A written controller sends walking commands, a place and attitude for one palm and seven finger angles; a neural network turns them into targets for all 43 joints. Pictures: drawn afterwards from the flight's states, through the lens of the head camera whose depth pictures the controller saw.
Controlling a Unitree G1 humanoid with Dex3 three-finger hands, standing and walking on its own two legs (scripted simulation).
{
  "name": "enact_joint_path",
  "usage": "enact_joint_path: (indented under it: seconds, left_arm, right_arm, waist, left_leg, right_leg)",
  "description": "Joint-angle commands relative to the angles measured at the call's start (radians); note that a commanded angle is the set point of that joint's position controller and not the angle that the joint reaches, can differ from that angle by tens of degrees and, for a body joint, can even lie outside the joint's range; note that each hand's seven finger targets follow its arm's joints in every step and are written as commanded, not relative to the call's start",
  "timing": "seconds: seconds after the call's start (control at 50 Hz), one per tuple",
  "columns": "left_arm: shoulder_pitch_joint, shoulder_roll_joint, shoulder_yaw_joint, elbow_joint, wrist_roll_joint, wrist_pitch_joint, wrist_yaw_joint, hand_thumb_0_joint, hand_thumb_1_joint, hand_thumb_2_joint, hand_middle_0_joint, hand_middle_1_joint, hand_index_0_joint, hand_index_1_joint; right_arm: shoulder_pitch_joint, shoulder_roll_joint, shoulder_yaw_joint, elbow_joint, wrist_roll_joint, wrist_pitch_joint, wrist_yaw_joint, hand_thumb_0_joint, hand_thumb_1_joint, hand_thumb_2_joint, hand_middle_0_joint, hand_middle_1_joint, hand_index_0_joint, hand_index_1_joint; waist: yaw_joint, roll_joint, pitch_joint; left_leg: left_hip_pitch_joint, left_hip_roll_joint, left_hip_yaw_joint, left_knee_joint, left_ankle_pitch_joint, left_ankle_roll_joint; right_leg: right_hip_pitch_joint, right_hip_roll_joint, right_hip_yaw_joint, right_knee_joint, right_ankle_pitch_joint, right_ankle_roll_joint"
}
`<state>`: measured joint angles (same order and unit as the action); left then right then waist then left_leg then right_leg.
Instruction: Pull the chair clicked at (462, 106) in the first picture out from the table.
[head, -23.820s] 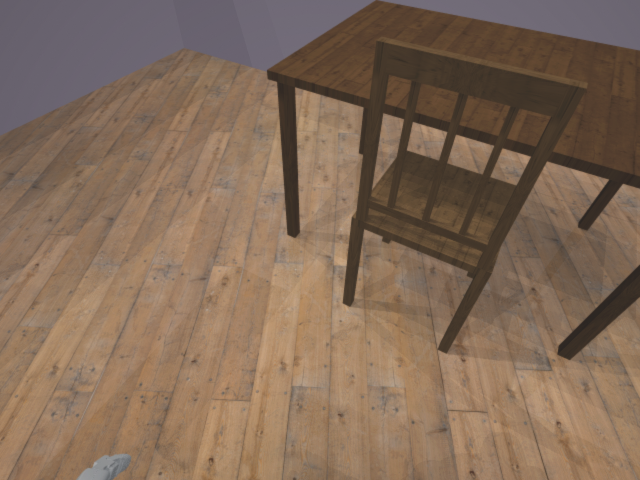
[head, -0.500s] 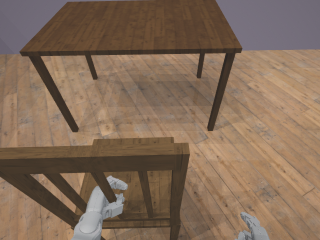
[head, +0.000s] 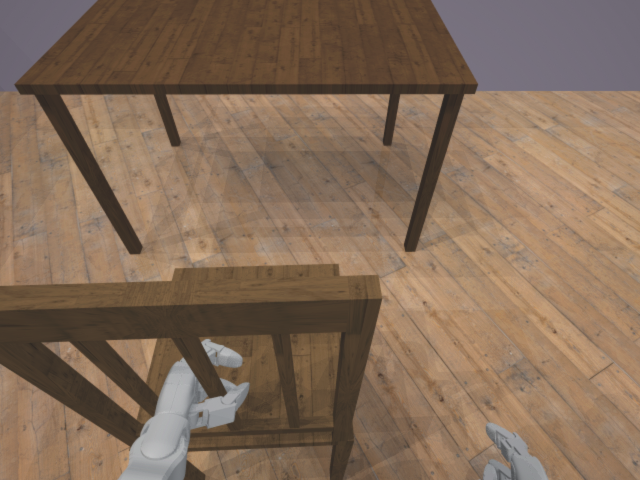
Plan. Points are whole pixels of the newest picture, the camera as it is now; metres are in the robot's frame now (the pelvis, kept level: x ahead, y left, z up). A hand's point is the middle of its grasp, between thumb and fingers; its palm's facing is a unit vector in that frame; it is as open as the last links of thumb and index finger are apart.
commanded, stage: open the thumb and straighten the fingers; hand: left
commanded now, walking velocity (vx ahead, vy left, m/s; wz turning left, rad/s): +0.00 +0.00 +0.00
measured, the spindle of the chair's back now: (214, 388) +0.25 +0.15 -0.05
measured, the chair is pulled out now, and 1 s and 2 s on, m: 0.61 0.61 0.61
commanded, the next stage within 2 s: draw the fingers out of the gap in 0.54 s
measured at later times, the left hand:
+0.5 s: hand (217, 393) +0.25 +0.15 -0.07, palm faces +0.01 -0.98 -0.19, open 16.8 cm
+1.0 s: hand (204, 446) +0.18 +0.15 -0.07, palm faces +0.00 -0.98 -0.18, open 17.5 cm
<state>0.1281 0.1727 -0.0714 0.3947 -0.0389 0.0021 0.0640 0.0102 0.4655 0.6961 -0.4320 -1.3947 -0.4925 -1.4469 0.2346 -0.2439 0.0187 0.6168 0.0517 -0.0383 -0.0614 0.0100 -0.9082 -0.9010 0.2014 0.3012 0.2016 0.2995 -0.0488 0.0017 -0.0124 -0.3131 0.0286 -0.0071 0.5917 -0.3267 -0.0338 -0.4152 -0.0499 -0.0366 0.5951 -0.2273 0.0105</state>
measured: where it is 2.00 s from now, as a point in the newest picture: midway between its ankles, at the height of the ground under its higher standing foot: outside the picture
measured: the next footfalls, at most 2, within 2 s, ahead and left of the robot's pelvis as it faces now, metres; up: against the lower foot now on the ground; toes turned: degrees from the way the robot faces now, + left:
none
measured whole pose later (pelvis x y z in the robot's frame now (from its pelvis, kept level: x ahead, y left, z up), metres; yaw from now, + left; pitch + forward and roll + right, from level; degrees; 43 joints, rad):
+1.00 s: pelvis +0.03 +0.01 -0.04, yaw +2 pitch +11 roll -1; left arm 0.60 0.19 -0.11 -0.21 -0.01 0.22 0.04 -0.01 -0.53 0.20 -0.03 -0.01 0.00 0.00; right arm 0.27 -0.22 0.02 0.46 0.03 -0.11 -0.11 0.01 -0.91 -0.90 0.20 0.30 0.20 0.30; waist -0.03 0.03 -0.16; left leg -0.61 0.01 -0.05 0.97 -0.55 -0.02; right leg -0.69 -0.08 -0.06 0.94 -0.44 0.03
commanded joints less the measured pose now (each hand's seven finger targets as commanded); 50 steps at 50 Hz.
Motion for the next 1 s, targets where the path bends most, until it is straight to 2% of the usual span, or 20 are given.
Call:
enact_joint_path:
  seconds: [0.0,0.02,0.08,0.12,0.18,0.28,0.3,0.32,0.38,0.4,0.46,0.56,0.6,0.62,0.66,0.78,0.82,0.9,0.94,0.98]
  left_arm:
    - [-0.103,0.083,0.045,-0.241,-0.005,-0.013,0.004,0.0,-0.429,0.258,-0.475,-1.378,-0.475,-1.378]
    - [-0.112,0.108,0.073,-0.238,-0.007,0.001,0.003,0.0,-0.55,0.2,-0.45,-1.305,-0.45,-1.305]
    - [-0.132,0.053,0.031,-0.267,-0.021,0.035,-0.006,0.0,-0.55,0.2,-0.375,-1.087,-0.375,-1.087]
    - [-0.113,0.046,0.02,-0.323,-0.02,0.046,-0.012,0.0,-0.55,0.2,-0.325,-0.942,-0.325,-0.942]
    - [-0.059,0.036,0.003,-0.403,-0.01,0.055,-0.007,0.0,-0.55,0.2,-0.25,-0.725,-0.25,-0.725]
    - [0.068,0.055,0.023,-0.451,0.01,0.099,0.011,0.0,-0.55,0.2,-0.125,-0.363,-0.125,-0.363]
    - [0.01,0.094,0.056,-0.423,0.017,0.11,0.014,0.0,-0.55,0.2,-0.1,-0.29,-0.1,-0.29]
    - [0.037,0.103,0.075,-0.425,0.023,0.118,0.014,0.0,-0.55,0.2,-0.075,-0.218,-0.075,-0.218]
    - [0.064,0.085,0.047,-0.508,0.025,0.135,0.007,0.0,-0.55,0.2,0.0,0.0,0.0,0.0]
    - [0.093,0.111,0.08,-0.531,0.019,0.138,0.008,0.0,-0.55,0.2,0.0,0.0,0.0,0.0]
    - [0.154,0.089,0.054,-0.617,0.007,0.144,-0.007,0.0,-0.55,0.2,0.0,0.0,0.0,0.0]
    - [0.187,0.069,0.017,-0.632,0.002,0.163,-0.027,0.0,-0.55,0.2,0.0,0.0,0.0,0.0]
    - [0.235,0.08,0.028,-0.63,0.009,0.173,-0.028,0.0,-0.55,0.2,0.0,0.0,0.0,0.0]
    - [0.228,0.142,0.101,-0.623,0.01,0.176,-0.023,0.0,-0.55,0.2,0.0,0.0,0.0,0.0]
    - [0.292,0.137,0.099,-0.652,0.016,0.181,-0.025,0.0,-0.55,0.2,0.0,0.0,0.0,0.0]
    - [0.441,0.073,0.016,-0.778,0.022,0.167,-0.016,0.0,-0.55,0.2,0.0,0.0,0.0,0.0]
    - [0.488,0.058,0.001,-0.768,0.031,0.174,-0.007,0.0,-0.55,0.2,0.0,0.0,0.0,0.0]
    - [0.469,0.102,0.039,-0.771,0.042,0.179,-0.001,0.0,-0.55,0.2,0.0,0.0,0.0,0.0]
    - [0.476,0.095,0.022,-0.8,0.039,0.171,-0.007,0.0,-0.55,0.2,0.0,0.0,0.0,0.0]
    - [0.483,0.097,0.01,-0.864,0.034,0.154,-0.012,0.0,-0.55,0.2,0.0,0.0,0.0,0.0]
  right_arm:
    - [-0.106,-0.129,-0.046,-0.164,-0.003,-0.092,0.001,0.0,-0.9,-0.9,0.2,0.3,0.2,0.3]
    - [-0.102,-0.136,-0.046,-0.162,-0.003,-0.094,-0.002,0.0,-0.9,-0.9,0.2,0.3,0.2,0.3]
    - [-0.092,-0.14,-0.047,-0.174,-0.004,-0.115,-0.011,0.0,-0.9,-0.9,0.2,0.3,0.2,0.3]
    - [-0.085,-0.143,-0.05,-0.183,-0.008,-0.13,-0.015,0.0,-0.9,-0.9,0.2,0.3,0.2,0.3]
    - [-0.066,-0.138,-0.052,-0.189,-0.014,-0.155,-0.017,0.0,-0.9,-0.9,0.2,0.3,0.2,0.3]
    - [-0.053,-0.141,-0.05,-0.207,-0.021,-0.159,-0.016,0.0,-0.9,-0.9,0.2,0.3,0.2,0.3]
    - [-0.039,-0.145,-0.048,-0.198,-0.021,-0.15,-0.02,0.0,-0.9,-0.9,0.2,0.3,0.2,0.3]
    - [-0.043,-0.142,-0.048,-0.205,-0.023,-0.143,-0.022,0.0,-0.9,-0.9,0.2,0.3,0.2,0.3]
    - [-0.041,-0.134,-0.045,-0.232,-0.023,-0.141,-0.023,0.0,-0.9,-0.9,0.2,0.3,0.2,0.3]
    - [-0.035,-0.131,-0.047,-0.236,-0.022,-0.14,-0.025,0.0,-0.9,-0.9,0.2,0.3,0.2,0.3]
    - [-0.031,-0.126,-0.048,-0.252,-0.022,-0.144,-0.03,0.0,-0.9,-0.9,0.2,0.3,0.2,0.3]
    - [-0.022,-0.135,-0.047,-0.249,-0.021,-0.145,-0.043,0.0,-0.9,-0.9,0.2,0.3,0.2,0.3]
    - [-0.024,-0.133,-0.048,-0.255,-0.021,-0.143,-0.045,0.0,-0.9,-0.9,0.2,0.3,0.2,0.3]
    - [-0.018,-0.133,-0.052,-0.249,-0.023,-0.137,-0.049,0.0,-0.9,-0.9,0.2,0.3,0.2,0.3]
    - [-0.03,-0.125,-0.054,-0.267,-0.022,-0.132,-0.05,0.0,-0.9,-0.9,0.2,0.3,0.2,0.3]
    - [-0.032,-0.106,-0.057,-0.296,-0.018,-0.142,-0.045,0.0,-0.9,-0.9,0.2,0.3,0.2,0.3]
    - [-0.035,-0.101,-0.056,-0.302,-0.018,-0.135,-0.043,0.0,-0.9,-0.9,0.2,0.3,0.2,0.3]
    - [-0.043,-0.104,-0.053,-0.312,-0.02,-0.125,-0.054,0.0,-0.9,-0.9,0.2,0.3,0.2,0.3]
    - [-0.042,-0.105,-0.048,-0.324,-0.019,-0.131,-0.06,0.0,-0.9,-0.9,0.2,0.3,0.2,0.3]
    - [-0.04,-0.105,-0.047,-0.33,-0.019,-0.146,-0.063,0.0,-0.9,-0.9,0.2,0.3,0.2,0.3]
  waist:
    - [0.019,0.01,-0.166]
    - [0.017,-0.02,-0.168]
    - [0.0,-0.079,-0.181]
    - [0.005,-0.066,-0.231]
    - [0.012,0.013,-0.287]
    - [0.016,-0.064,-0.267]
    - [-0.002,-0.076,-0.241]
    - [0.015,-0.081,-0.235]
    - [0.015,-0.012,-0.272]
    - [0.021,-0.007,-0.296]
    - [0.012,0.003,-0.35]
    - [-0.02,-0.022,-0.282]
    - [-0.009,-0.017,-0.27]
    - [0.001,-0.028,-0.286]
    - [0.019,0.004,-0.295]
    - [0.022,0.051,-0.317]
    - [0.018,0.005,-0.282]
    - [0.01,-0.041,-0.221]
    - [0.011,-0.026,-0.219]
    - [0.016,0.038,-0.254]
  left_leg:
    - [-0.121,-0.005,0.01,-0.054,0.003,0.044]
    - [-0.139,-0.006,0.01,-0.045,-0.007,0.044]
    - [-0.162,-0.009,0.006,-0.011,-0.018,0.048]
    - [-0.155,-0.012,0.004,0.012,0.024,0.046]
    - [-0.122,-0.009,-0.004,0.047,0.132,0.038]
    - [-0.179,-0.009,-0.003,0.097,0.181,0.036]
    - [-0.208,-0.014,0.001,0.117,0.155,0.039]
    - [-0.228,-0.016,0.002,0.117,0.143,0.039]
    - [-0.211,-0.021,0.01,0.147,0.182,0.041]
    - [-0.206,-0.02,0.01,0.155,0.199,0.04]
    - [-0.189,-0.017,0.006,0.183,0.278,0.04]
    - [-0.222,-0.016,-0.008,0.21,0.259,0.043]
    - [-0.234,-0.017,-0.009,0.213,0.243,0.043]
    - [-0.245,-0.02,-0.009,0.217,0.235,0.042]
    - [-0.245,-0.023,-0.005,0.213,0.25,0.041]
    - [-0.215,-0.01,-0.024,0.227,0.329,0.037]
    - [-0.249,-0.012,-0.024,0.228,0.274,0.038]
    - [-0.318,-0.023,-0.021,0.229,0.123,0.045]
    - [-0.325,-0.026,-0.02,0.231,0.089,0.048]
    - [-0.297,-0.028,-0.026,0.237,0.107,0.046]
  right_leg:
    - [0.081,-0.018,-0.008,-0.038,-0.066,-0.028]
    - [0.068,-0.016,-0.009,-0.031,-0.079,-0.025]
    - [0.033,-0.013,-0.019,-0.005,-0.092,-0.015]
    - [0.036,-0.014,-0.025,0.027,-0.044,-0.015]
    - [0.031,-0.015,-0.036,0.083,0.058,-0.025]
    - [0.021,-0.016,-0.043,0.129,0.143,-0.023]
    - [-0.008,-0.015,-0.038,0.136,0.137,-0.019]
    - [-0.008,-0.014,-0.04,0.141,0.121,-0.021]
    - [0.002,-0.019,-0.031,0.159,0.165,-0.026]
    - [0.016,-0.02,-0.032,0.165,0.188,-0.027]
    - [0.042,-0.021,-0.036,0.184,0.279,-0.03]
    - [-0.019,-0.015,-0.053,0.196,0.259,-0.023]
    - [-0.035,-0.016,-0.057,0.203,0.232,-0.022]
    - [-0.026,-0.015,-0.056,0.208,0.233,-0.022]
    - [-0.015,-0.016,-0.054,0.212,0.234,-0.029]
    - [-0.04,-0.018,-0.062,0.236,0.222,-0.03]
    - [-0.062,-0.013,-0.067,0.234,0.189,-0.028]
    - [-0.103,-0.006,-0.061,0.227,0.071,-0.026]
    - [-0.115,-0.006,-0.057,0.223,0.023,-0.025]
    - [-0.115,-0.009,-0.056,0.232,0.017,-0.031]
